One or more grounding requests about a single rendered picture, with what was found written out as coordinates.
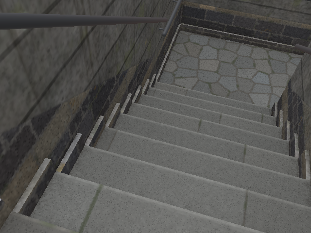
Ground stairs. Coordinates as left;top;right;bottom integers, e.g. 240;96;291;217
30;82;311;233

